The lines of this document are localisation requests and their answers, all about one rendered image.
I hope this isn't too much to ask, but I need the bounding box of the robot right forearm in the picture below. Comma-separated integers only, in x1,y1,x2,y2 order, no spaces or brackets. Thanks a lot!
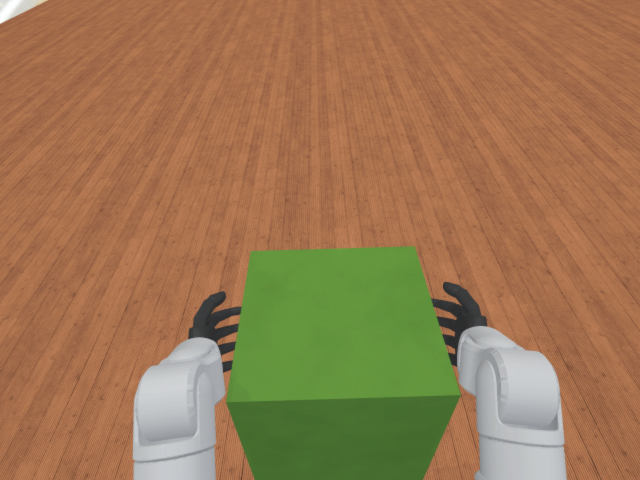
457,326,567,480

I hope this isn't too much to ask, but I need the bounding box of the robot left hand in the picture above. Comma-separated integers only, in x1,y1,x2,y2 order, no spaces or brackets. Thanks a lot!
188,291,242,373

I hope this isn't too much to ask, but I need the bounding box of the carton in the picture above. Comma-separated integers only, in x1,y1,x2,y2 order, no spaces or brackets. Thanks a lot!
226,246,461,480

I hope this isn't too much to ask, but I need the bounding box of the robot left forearm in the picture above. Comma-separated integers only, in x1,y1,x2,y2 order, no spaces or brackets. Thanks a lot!
133,337,226,480

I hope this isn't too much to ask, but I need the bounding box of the robot right hand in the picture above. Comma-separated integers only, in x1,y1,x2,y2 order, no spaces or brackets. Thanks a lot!
431,282,487,367

